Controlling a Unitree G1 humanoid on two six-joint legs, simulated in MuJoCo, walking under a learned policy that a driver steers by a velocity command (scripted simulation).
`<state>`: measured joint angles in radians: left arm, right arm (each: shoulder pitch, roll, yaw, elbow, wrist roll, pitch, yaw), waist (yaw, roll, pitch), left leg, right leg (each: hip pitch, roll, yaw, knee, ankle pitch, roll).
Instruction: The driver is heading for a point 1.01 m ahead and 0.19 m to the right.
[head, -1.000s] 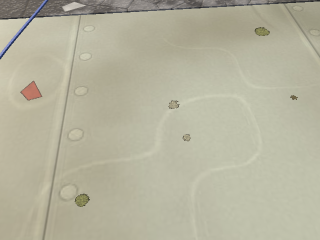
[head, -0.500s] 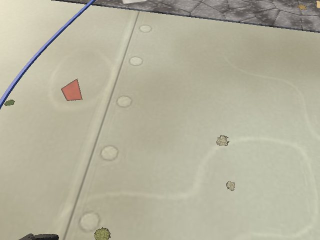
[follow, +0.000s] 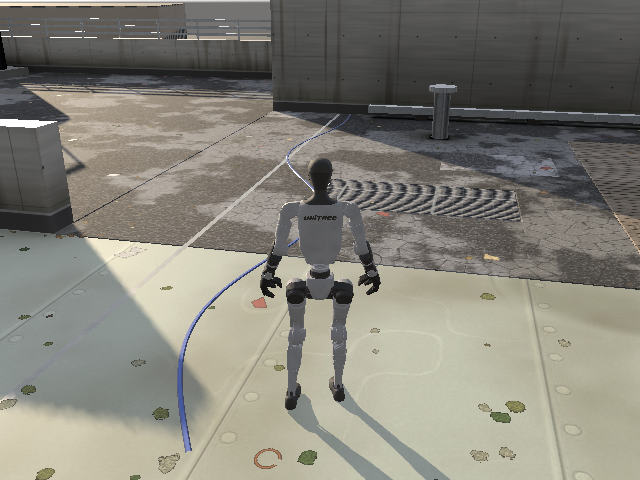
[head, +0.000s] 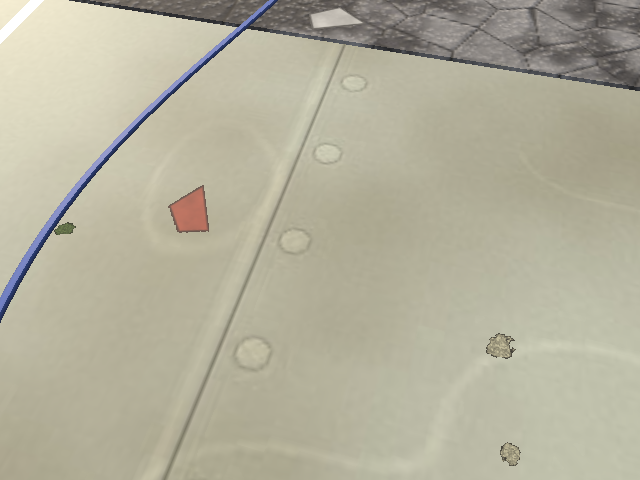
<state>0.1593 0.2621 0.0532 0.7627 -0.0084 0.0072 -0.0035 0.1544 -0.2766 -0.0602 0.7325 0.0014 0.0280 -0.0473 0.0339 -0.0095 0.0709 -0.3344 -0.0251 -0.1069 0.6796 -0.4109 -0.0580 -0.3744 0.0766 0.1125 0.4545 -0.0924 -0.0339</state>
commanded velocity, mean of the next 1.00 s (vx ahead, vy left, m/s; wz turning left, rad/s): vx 0.01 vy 0.00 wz -0.37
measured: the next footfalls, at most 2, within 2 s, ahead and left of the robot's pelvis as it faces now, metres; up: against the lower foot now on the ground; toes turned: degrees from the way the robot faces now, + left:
left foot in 0.06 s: +0.06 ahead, +0.14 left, +0.00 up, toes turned -7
right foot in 0.46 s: +0.03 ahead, -0.13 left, +0.00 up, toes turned -18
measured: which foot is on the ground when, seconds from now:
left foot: up 0.00-0.04, down 0.06-0.46, up 0.48-0.86, down 0.88-1.00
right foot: down 0.00-0.08, up 0.10-0.44, down 0.46-1.00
